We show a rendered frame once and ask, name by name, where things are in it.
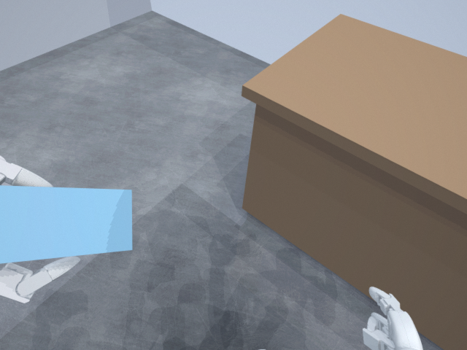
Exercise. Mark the table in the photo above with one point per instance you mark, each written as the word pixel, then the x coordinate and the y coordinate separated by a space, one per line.
pixel 359 158

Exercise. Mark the robot right hand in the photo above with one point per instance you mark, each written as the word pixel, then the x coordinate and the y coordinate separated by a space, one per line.
pixel 394 333

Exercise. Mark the robot left hand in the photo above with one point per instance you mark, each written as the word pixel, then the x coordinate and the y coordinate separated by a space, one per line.
pixel 16 282

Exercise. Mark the sponge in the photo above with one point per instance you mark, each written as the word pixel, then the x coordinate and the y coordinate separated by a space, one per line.
pixel 39 223

